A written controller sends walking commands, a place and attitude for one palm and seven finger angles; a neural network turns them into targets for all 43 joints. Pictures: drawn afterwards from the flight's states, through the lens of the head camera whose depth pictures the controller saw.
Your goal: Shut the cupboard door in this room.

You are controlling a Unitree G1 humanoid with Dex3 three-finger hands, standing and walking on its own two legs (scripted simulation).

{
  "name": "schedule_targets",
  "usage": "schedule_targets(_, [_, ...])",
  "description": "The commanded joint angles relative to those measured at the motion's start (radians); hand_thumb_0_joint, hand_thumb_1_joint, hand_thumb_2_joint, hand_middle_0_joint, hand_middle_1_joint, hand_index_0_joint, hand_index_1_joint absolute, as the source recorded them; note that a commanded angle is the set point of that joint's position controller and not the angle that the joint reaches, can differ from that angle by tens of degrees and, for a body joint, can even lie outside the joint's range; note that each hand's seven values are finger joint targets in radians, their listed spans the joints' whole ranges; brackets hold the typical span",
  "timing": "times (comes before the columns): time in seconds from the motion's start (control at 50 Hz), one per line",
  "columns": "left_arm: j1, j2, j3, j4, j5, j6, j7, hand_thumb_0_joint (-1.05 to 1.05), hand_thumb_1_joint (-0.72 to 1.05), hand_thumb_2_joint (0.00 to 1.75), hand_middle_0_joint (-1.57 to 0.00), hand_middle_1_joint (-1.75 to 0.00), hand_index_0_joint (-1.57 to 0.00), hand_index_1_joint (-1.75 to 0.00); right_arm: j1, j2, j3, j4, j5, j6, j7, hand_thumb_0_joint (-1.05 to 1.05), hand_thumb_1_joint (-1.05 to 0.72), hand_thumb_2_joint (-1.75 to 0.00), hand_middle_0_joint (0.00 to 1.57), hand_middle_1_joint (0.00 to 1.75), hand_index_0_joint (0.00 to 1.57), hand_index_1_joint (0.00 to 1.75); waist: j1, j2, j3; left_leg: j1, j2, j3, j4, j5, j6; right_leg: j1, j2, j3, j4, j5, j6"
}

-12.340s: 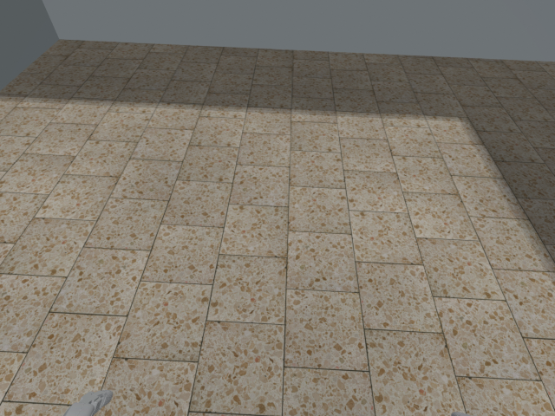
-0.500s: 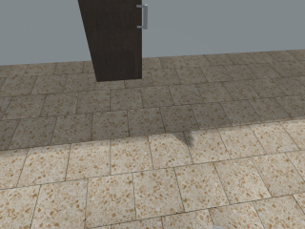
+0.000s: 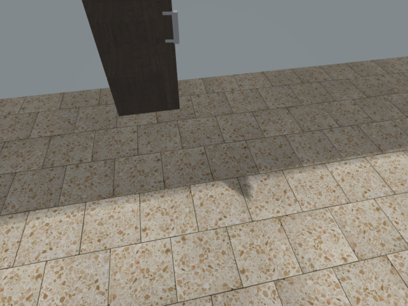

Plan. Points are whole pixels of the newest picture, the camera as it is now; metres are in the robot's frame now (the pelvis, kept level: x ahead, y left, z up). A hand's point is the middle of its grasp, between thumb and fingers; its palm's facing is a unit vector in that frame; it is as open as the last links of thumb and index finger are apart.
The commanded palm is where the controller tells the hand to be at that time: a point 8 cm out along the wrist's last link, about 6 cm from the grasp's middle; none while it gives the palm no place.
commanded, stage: stand and wait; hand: left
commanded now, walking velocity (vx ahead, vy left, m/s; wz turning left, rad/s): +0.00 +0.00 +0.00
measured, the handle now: (170, 27) +1.21 +0.21 +0.01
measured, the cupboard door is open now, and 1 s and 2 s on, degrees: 81 81 81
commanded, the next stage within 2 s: look at it before walking up in 0.18 s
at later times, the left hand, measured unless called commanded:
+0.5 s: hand out of the picture -0.03 +0.15 -0.18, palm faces +0.05 -0.99 -0.15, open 7.3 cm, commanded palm none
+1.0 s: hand out of the picture -0.02 +0.17 -0.18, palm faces +0.03 -0.98 -0.17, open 7.3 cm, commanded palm none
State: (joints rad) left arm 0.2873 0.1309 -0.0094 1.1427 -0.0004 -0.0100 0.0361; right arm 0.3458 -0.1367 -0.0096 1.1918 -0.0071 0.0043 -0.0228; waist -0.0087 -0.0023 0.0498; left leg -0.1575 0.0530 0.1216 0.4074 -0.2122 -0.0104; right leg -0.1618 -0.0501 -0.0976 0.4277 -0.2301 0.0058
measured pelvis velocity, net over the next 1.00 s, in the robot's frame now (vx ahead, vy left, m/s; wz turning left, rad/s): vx -0.01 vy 0.01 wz -0.03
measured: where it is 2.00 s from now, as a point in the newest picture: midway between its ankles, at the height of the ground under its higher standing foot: outside the picture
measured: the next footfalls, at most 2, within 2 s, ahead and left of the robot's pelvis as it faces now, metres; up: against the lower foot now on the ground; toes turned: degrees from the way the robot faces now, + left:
left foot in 1.80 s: +0.09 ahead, +0.11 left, +0.00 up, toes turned -24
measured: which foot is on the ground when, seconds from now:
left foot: down 0.00-1.00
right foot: down 0.00-1.00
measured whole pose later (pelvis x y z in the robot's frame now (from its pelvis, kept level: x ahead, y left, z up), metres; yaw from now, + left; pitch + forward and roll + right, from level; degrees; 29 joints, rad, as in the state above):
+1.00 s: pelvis -0.01 +0.01 +0.00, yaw -2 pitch -2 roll +0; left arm 0.30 0.13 0.01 1.13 0.01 0.00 0.04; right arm 0.28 -0.12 -0.03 1.15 -0.01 0.00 -0.03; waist 0.01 -0.01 0.05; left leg -0.18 0.06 0.15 0.45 -0.23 0.00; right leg -0.19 -0.05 -0.07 0.45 -0.22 0.01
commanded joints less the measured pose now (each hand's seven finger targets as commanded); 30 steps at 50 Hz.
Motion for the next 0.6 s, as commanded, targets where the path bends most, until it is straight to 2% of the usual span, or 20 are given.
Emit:
schedule_targets(0.0, [0.077,0.094,0.015,-0.012,0.004,-0.01,0.006,0.0,0.9,0.9,-0.2,-0.3,-0.2,-0.3,0.02,-0.065,-0.009,-0.035,0.0,-0.025,-0.008,0.0,-0.9,-0.9,0.2,0.3,0.2,0.3,0.018,0.001,0.017,-0.008,0.07,-0.086,-0.07,0.094,0.018,-0.019,-0.088,0.085,-0.1,0.119,-0.014])
schedule_targets(0.04, [0.082,0.09,0.014,-0.007,0.004,-0.009,0.008,0.0,0.9,0.9,-0.2,-0.3,-0.2,-0.3,0.03,-0.061,-0.013,-0.03,0.0,-0.021,-0.008,0.0,-0.9,-0.9,0.2,0.3,0.2,0.3,0.015,-0.015,0.03,-0.009,0.07,-0.083,-0.065,0.077,0.016,-0.031,-0.085,0.086,-0.106,0.099,-0.014])
schedule_targets(0.08, [0.083,0.081,0.015,-0.006,0.005,-0.009,0.009,0.0,0.9,0.9,-0.2,-0.3,-0.2,-0.3,0.037,-0.051,-0.013,-0.028,0.0,-0.021,-0.01,0.0,-0.9,-0.9,0.2,0.3,0.2,0.3,0.012,0.001,0.039,-0.01,0.07,-0.081,-0.067,0.073,0.017,-0.039,-0.085,0.087,-0.109,0.094,-0.015])
schedule_targets(0.24, [0.097,0.069,0.014,-0.005,0.009,-0.009,0.011,0.0,0.9,0.9,-0.2,-0.3,-0.2,-0.3,0.035,-0.044,-0.019,-0.034,0.001,-0.018,-0.01,0.0,-0.9,-0.9,0.2,0.3,0.2,0.3,0.008,-0.003,0.062,-0.012,0.071,-0.079,-0.06,0.037,0.017,-0.077,-0.076,0.093,-0.111,0.055,-0.013])
schedule_targets(0.34, [0.106,0.062,0.014,-0.006,0.011,-0.01,0.011,0.0,0.9,0.9,-0.2,-0.3,-0.2,-0.3,0.028,-0.042,-0.02,-0.038,0.001,-0.018,-0.01,0.0,-0.9,-0.9,0.2,0.3,0.2,0.3,0.008,-0.024,0.072,-0.009,0.071,-0.084,-0.06,0.034,0.02,-0.095,-0.075,0.096,-0.114,0.044,-0.012])
schedule_targets(0.58, [0.107,0.076,0.017,-0.01,0.012,-0.013,0.008,0.0,0.9,0.9,-0.2,-0.3,-0.2,-0.3,0.015,-0.057,-0.021,-0.05,0.0,-0.024,-0.009,0.0,-0.9,-0.9,0.2,0.3,0.2,0.3,0.009,0.014,0.038,-0.004,0.072,-0.084,-0.065,0.035,0.023,-0.072,-0.076,0.099,-0.112,0.058,-0.013])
